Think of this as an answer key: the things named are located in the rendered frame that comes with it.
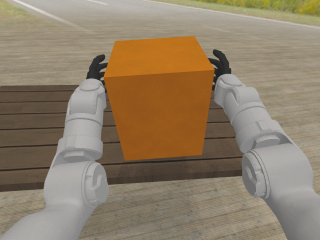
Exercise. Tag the carton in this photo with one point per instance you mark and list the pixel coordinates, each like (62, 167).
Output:
(159, 91)

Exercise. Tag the right robot upper arm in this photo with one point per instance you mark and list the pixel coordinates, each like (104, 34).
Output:
(281, 176)

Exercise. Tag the left robot upper arm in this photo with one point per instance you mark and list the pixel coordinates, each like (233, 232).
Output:
(72, 192)

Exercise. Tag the table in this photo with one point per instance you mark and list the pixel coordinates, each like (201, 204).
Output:
(32, 120)

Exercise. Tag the robot right hand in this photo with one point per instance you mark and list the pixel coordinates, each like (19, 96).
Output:
(222, 66)

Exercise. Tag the robot left forearm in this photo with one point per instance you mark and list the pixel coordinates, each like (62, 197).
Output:
(81, 140)

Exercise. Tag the robot left hand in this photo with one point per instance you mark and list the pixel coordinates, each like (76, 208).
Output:
(95, 67)

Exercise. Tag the robot right forearm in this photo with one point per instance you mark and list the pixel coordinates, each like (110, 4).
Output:
(252, 124)

